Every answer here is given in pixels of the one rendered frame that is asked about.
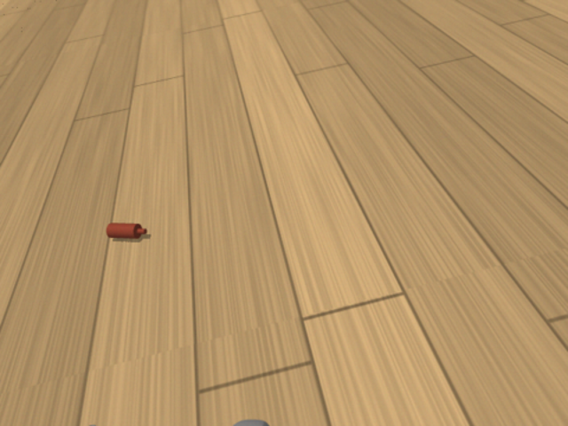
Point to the bottle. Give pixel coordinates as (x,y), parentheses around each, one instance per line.
(128,231)

